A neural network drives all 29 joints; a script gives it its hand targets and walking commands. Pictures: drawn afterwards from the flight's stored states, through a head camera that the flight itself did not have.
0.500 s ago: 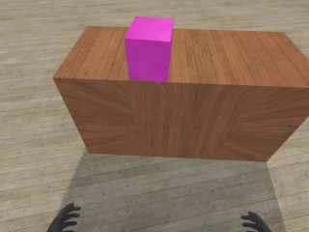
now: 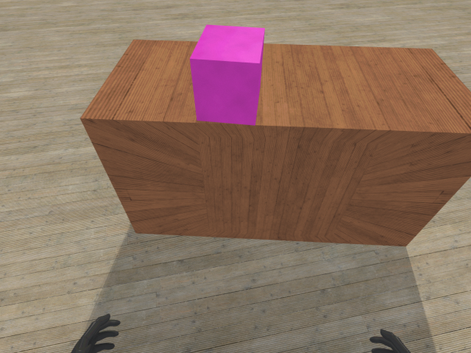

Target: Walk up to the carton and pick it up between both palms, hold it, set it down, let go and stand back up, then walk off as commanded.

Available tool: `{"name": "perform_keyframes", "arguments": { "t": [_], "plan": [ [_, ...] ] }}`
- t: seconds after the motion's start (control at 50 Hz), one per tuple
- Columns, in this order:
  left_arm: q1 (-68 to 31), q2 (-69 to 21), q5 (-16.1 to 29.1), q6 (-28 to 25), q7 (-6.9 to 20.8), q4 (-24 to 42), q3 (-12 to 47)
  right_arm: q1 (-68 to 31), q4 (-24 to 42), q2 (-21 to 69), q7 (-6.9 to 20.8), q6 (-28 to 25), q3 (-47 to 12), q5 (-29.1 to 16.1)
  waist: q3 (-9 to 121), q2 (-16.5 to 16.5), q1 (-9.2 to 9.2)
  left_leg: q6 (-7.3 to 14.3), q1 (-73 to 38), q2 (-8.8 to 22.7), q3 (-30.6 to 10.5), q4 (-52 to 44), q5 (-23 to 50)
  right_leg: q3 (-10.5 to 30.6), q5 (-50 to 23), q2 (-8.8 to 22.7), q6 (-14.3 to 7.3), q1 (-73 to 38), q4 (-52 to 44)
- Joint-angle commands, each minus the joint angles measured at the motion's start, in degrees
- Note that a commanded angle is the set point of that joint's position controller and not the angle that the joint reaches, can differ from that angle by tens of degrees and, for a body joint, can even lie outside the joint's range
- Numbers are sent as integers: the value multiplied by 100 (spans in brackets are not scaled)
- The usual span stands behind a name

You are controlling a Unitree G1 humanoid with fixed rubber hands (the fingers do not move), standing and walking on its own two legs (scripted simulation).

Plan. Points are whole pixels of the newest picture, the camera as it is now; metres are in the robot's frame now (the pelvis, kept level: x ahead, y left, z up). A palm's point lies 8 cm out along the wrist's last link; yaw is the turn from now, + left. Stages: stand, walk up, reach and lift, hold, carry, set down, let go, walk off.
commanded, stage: stand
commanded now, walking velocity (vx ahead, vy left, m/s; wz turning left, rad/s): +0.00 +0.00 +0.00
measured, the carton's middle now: (230, 74) +0.88 +0.03 +0.03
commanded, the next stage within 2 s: walk up in 0.78 s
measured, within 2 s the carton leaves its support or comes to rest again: neither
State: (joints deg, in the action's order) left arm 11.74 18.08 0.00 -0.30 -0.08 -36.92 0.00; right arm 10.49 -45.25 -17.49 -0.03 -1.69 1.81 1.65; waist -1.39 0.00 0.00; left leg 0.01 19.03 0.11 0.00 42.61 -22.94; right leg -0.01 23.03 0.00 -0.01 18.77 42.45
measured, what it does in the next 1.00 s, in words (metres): stands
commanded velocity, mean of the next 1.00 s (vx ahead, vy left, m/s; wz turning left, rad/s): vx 0.00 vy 0.00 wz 0.00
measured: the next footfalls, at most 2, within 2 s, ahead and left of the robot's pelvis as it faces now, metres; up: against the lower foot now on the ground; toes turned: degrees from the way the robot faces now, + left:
right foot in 1.70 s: +0.27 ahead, -0.11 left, +0.00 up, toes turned -1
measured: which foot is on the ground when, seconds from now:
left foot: down 0.00-1.00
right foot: down 0.00-1.00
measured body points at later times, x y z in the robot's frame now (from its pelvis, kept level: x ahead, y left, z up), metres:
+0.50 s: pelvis +0.00 +0.00 +0.00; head +0.01 +0.00 +0.45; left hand +0.14 +0.28 -0.10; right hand +0.12 -0.28 -0.11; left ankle +0.00 +0.12 -0.71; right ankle +0.00 -0.12 -0.71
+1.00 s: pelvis -0.01 +0.00 +0.00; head -0.01 +0.00 +0.45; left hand +0.12 +0.28 -0.10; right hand +0.10 -0.29 -0.12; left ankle +0.00 +0.12 -0.71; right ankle +0.00 -0.12 -0.71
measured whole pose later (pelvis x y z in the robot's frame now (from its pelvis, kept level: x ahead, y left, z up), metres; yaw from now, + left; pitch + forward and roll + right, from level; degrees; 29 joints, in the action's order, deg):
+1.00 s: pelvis -0.01 +0.00 +0.00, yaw +0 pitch -1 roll +0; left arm 11.9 18.4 0.0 -0.7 -0.2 -43.8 0.0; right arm 8.5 -53.1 -17.9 0.2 -1.8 1.8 1.7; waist -1.4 0.0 0.0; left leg 0.0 18.8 0.1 0.0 42.0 -21.7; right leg 0.0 22.0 0.0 0.0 18.8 42.1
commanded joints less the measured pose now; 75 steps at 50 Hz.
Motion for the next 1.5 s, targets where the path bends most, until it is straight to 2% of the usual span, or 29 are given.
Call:
{"name": "perform_keyframes", "arguments": {
  "t": [0.0, 0.16, 0.32, 0.34, 0.4, 0.6, 0.76, 0.86, 0.94, 0.96, 0.98, 1.0, 1.04, 1.06, 1.08, 1.1, 1.12, 1.16, 1.18, 1.2, 1.22, 1.24, 1.26, 1.28, 1.3, 1.34, 1.36, 1.42, 1.48],
  "plan": [
    [-312, 1270, -94, -314, -74, -65, -425, -414, 370, -1305, -23, -155, 284, -66, 378, -6, 11, 429, -193, 445, -552, -813, 1472, 578, -1632, 544, -480, -213, -845],
    [-319, 1304, -105, -328, -79, -160, -393, -369, 197, -1369, -33, -134, 297, -79, 376, -210, -20, 422, -318, 449, -573, -800, 1615, 596, -1766, 561, -482, -171, -874],
    [-337, 1280, -78, -317, -90, -268, -403, -450, 76, -1369, -39, -140, 275, -70, 414, -157, 4, 438, -331, 469, -581, -829, 1654, 605, -1775, 573, -462, -202, -887],
    [-320, 1331, -86, -317, -96, -295, -406, -449, 41, -1354, -24, -137, 264, -74, 374, 22, -12, 435, -332, 480, -596, -867, 1707, 567, -1826, 551, -459, -187, -858],
    [-316, 1322, -91, -324, -104, -378, -396, -452, 1, -1300, -29, -138, 248, -97, 336, -193, -26, 439, -262, 459, -571, -838, 1760, 635, -1930, 594, -477, -274, -917],
    [-249, 1286, -86, -310, -117, -587, -358, -513, -182, -1371, -35, -126, 251, -109, 332, -68, -14, 438, -322, 491, -646, -920, 1860, 635, -2053, 569, -466, -341, -929],
    [-376, 1263, -81, -300, -110, -636, -359, -598, -276, -1343, -36, -135, 222, -99, 276, -34, -14, 451, -300, 522, -714, -999, 1598, 686, -1782, 589, -465, -252, -1030],
    [-382, 1329, -94, -306, -109, -744, -353, -561, -415, -1300, -30, -105, 219, -117, 297, -235, -82, 404, -378, 452, -578, -941, 1618, 725, -1809, 641, -484, -267, -1173],
    [-400, 1295, -81, -304, -113, -778, -343, -567, -487, -1340, -26, -105, 216, -99, 247, -142, -56, 459, -343, 509, -721, -1063, 1519, 738, -1643, 627, -478, -231, -1138],
    [195, 1781, -124, -415, 19, -575, -611, 6, -258, -1826, 108, -233, 432, -6, 514, 10, -2, 786, -300, 458, -1147, -1007, -1065, 910, 939, 488, -712, -237, -906],
    [336, 1842, -186, -436, 71, -646, -641, -35, -306, -1941, 169, -241, 492, 33, 138, 108, 51, 911, 151, 508, -1518, -1145, -2448, 1221, 2189, 557, -809, 108, -944],
    [338, 1890, -222, -450, 109, -653, -669, -118, -246, -1941, 210, -226, 503, 43, -331, 38, 97, 906, 569, 499, -1600, -1202, -2838, 1378, 2626, 568, -811, 341, -1070],
    [813, 1915, -222, -513, 139, -694, -687, -440, -17, -1768, 258, -243, 480, 52, -606, -209, 354, 699, 1435, 243, -1032, -576, -2214, 1999, 2777, 872, -971, -215, -1727],
    [1214, 2052, -226, -568, 132, -839, -699, -600, 81, -1605, 265, -252, 460, 53, -430, -822, 508, 454, 2059, -86, -247, 267, -1388, 2791, 2787, 1377, -1221, -1160, -2507],
    [1363, 2239, -239, -621, 118, -857, -793, -748, 184, -1579, 259, -252, 459, 72, -380, -1056, 635, 307, 2683, 43, 31, 1108, -954, 3538, 2411, 2079, -1539, -1825, -2994],
    [1289, 2291, -220, -656, 98, -752, -817, -699, 236, -1660, 251, -261, 458, 69, -385, -707, 605, 236, 2858, 248, -179, 1249, -745, 3611, 1442, 2231, -1691, -2113, -2871],
    [1148, 2241, -193, -664, 86, -658, -825, -515, 202, -1708, 263, -281, 449, 38, -209, -486, 523, 213, 2739, 317, -196, 1150, -632, 3339, 630, 2136, -1705, -2263, -2633],
    [1085, 2192, -195, -647, 78, -571, -790, -366, 260, -1542, 269, -376, 404, -16, 26, -772, 432, 227, 2197, 291, -98, 436, -1005, 2539, -1531, 1971, -1691, -2212, -1977],
    [948, 2176, -179, -624, 102, -497, -754, -185, 260, -1460, 272, -436, 392, -48, 131, -871, 288, 282, 1654, 263, -66, -184, -855, 2207, -2186, 1922, -1648, -1873, -1683],
    [669, 2139, -135, -602, 124, -407, -708, 215, 148, -1455, 266, -493, 419, -60, 283, -732, 13, 350, 826, 187, 38, -903, -315, 1745, -2462, 1737, -1466, -1383, -1259],
    [332, 2019, -72, -558, 150, -285, -605, 981, -57, -1485, 230, -549, 473, -38, 581, -523, -439, 365, -689, -54, 193, -1709, 424, 994, -2513, 1278, -1137, -424, -399],
    [252, 1441, -24, -551, 153, -141, -449, 1877, -282, -2005, 143, -589, 691, 37, 1009, 767, -897, 495, -2231, 535, -1231, -2371, 89, 360, -1882, 467, -617, 817, 1569],
    [326, 1029, -19, -565, 147, -2, -344, 1912, -154, -2611, 110, -589, 831, 67, 585, 2170, -808, 834, -3053, 1837, -3939, -2769, 364, -9, 709, -469, -219, 2960, 2403],
    [114, 1829, -83, -465, 63, -145, -515, 1643, -63, -2511, 128, -506, 754, -103, 114, 635, -700, 1251, -2229, 2176, -4269, -2610, -163, 579, 1016, -24, -261, 3028, 2641],
    [152, 1883, -48, -444, 91, -160, -475, 1374, 25, -2389, 133, -474, 711, -146, -410, 267, -489, 1236, -1722, 2013, -3598, -2650, -51, 660, 576, 140, -278, 2943, 2640],
    [271, 1867, -64, -438, 163, -298, -509, 1001, 117, -2149, 117, -457, 609, -109, -1068, 223, -229, 960, -1004, 1602, -2779, -2824, 403, 520, -99, 378, -223, 2558, 2273],
    [443, 1835, -51, -431, 196, -355, -541, 939, 148, -2117, 111, -471, 592, -112, -1100, 468, -164, 857, -891, 1432, -2399, -2824, 1024, 433, -366, 363, -186, 2336, 2077],
    [354, 1715, -34, -381, 239, -351, -534, 1184, 201, -2025, 112, -504, 587, -123, -1029, 561, -163, 914, -891, 1286, -1777, -2806, 2110, 306, -685, 357, -75, 1911, 1594],
    [-123, 1641, -60, -372, 270, -240, -491, 1344, 219, -1995, 113, -469, 579, -137, -1263, 581, -299, 1040, -1040, 1243, -1534, -2859, 2121, 93, -774, 396, -73, 1949, 811]
  ]
}}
